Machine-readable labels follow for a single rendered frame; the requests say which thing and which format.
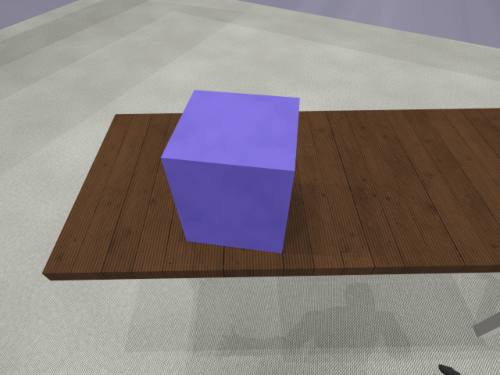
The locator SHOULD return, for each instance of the carton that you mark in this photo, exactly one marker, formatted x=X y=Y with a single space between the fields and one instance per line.
x=230 y=165

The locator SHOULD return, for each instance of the table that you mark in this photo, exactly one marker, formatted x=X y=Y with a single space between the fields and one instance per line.
x=402 y=191

